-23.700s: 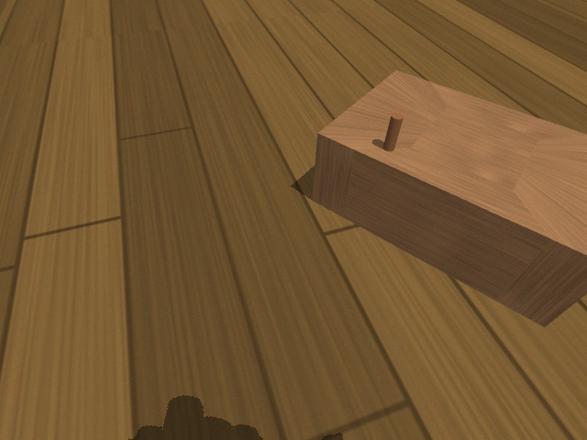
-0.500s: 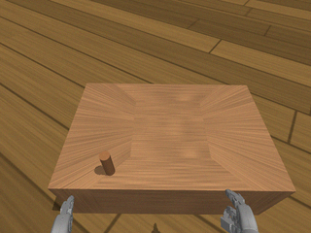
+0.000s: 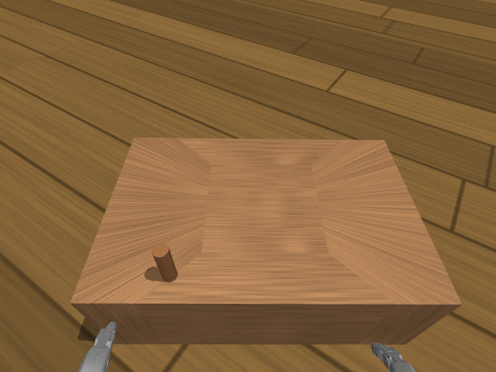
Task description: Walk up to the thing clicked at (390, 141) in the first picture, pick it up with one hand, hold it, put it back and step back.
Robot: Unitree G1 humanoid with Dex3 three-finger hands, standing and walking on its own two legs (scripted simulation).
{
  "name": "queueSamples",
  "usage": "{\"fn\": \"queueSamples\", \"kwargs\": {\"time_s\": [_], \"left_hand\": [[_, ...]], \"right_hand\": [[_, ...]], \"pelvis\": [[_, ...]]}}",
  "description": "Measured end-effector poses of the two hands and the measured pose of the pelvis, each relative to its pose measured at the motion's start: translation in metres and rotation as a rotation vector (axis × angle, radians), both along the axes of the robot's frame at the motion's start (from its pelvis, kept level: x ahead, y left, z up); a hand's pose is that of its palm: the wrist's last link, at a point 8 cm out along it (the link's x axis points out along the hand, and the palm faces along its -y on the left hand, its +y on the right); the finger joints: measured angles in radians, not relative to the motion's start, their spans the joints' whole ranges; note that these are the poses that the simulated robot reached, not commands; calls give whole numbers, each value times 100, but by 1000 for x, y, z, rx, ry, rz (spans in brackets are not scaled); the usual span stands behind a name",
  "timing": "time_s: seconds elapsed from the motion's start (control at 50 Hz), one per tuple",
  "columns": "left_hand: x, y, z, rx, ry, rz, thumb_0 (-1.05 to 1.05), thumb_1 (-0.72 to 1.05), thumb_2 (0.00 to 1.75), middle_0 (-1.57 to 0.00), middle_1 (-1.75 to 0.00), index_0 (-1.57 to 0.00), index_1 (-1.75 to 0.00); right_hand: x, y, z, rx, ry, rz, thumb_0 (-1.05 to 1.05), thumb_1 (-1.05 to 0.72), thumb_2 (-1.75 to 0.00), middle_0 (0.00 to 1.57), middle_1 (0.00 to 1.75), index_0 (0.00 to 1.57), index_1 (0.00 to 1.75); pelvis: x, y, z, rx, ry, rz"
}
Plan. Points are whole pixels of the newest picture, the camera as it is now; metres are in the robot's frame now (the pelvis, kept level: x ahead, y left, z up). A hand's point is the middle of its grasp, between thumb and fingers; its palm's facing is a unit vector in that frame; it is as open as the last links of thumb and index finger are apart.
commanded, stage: home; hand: left
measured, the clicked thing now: (165, 263) +0.46 +0.22 -0.28
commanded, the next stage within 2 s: stand in 1.50 s
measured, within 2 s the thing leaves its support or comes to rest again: neither
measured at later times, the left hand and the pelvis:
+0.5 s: hand out of the picture +0.05 +0.25 -0.11, palm faces +0.01 -0.92 -0.39, open 17.4 cm; pelvis -0.01 +0.00 +0.03, yaw +1 degrees
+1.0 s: hand out of the picture +0.01 +0.25 -0.12, palm faces +0.01 -0.93 -0.37, open 17.4 cm; pelvis -0.02 -0.01 +0.04, yaw +2 degrees
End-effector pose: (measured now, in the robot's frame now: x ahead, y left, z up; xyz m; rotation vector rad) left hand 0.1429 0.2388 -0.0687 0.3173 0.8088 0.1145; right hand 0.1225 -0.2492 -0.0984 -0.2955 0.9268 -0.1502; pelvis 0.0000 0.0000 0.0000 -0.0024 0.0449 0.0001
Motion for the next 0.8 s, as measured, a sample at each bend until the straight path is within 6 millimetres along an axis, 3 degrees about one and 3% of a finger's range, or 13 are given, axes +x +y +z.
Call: {"fn": "queueSamples", "kwargs": {"time_s": [0.16, 0.3, 0.62, 0.8], "left_hand": [[-40, 34, -5, 53, 149, 46, -1, -51, 6, -6, -6, -6, -6], [-71, 51, -3, 80, 249, 111, 0, -52, 6, -6, -6, -6, -6], [-123, 51, -7, 70, 389, 179, 0, -54, 5, -6, -6, -6, -5], [-139, 49, -11, 59, 440, 199, 0, -53, 5, -6, -6, -6, -5]], "right_hand": [[-33, -24, 1, 6, 112, -40, 1, -91, -90, 20, 30, 20, 30], [-55, -30, 1, 9, 197, -54, 1, -91, -90, 20, 30, 20, 30], [-78, -31, -2, 25, 282, -33, 0, -91, -90, 20, 30, 20, 30], [-91, -42, 0, 1, 325, -38, 0, -91, -90, 20, 30, 20, 30]], "pelvis": [[1, 1, 14, 5, -55, 6], [-3, 1, 24, 6, -84, 14], [-19, -5, 34, 8, -118, 27], [-23, -8, 35, 6, -116, 28]]}}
